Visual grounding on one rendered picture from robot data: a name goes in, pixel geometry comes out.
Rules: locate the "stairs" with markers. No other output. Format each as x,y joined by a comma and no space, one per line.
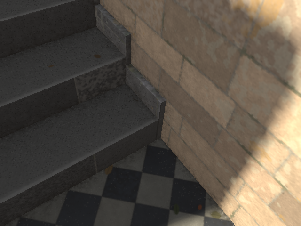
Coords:
66,112

